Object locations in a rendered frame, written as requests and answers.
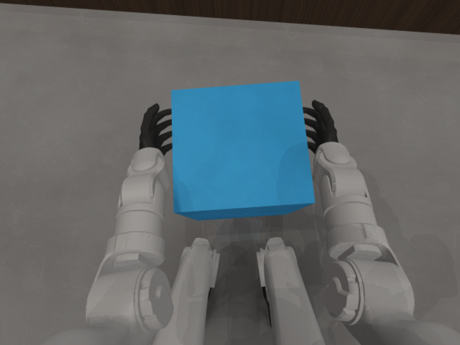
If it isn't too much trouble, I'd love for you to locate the carton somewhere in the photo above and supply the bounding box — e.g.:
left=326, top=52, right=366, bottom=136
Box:
left=171, top=80, right=315, bottom=221

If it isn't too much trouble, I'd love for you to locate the left robot hand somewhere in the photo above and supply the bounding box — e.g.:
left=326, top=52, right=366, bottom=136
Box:
left=139, top=103, right=173, bottom=156

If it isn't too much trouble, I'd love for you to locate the left robot shin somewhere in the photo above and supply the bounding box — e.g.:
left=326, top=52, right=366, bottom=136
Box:
left=180, top=238, right=211, bottom=260

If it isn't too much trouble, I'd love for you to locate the robot right upper arm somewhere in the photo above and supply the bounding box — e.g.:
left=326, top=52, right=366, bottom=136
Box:
left=323, top=258, right=460, bottom=345

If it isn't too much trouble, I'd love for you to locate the robot left upper arm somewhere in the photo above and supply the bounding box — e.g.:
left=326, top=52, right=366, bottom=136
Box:
left=38, top=266, right=174, bottom=345

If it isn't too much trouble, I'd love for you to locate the right robot hand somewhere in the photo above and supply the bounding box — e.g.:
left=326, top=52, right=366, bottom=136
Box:
left=303, top=100, right=339, bottom=154

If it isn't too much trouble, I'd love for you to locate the right robot foot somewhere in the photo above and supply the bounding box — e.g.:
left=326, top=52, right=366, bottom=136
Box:
left=262, top=287, right=272, bottom=328

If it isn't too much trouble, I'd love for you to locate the robot left forearm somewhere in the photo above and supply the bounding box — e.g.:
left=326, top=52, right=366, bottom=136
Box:
left=86, top=147, right=171, bottom=324

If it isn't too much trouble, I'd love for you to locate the robot right forearm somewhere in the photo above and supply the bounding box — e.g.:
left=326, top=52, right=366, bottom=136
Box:
left=313, top=142, right=415, bottom=312

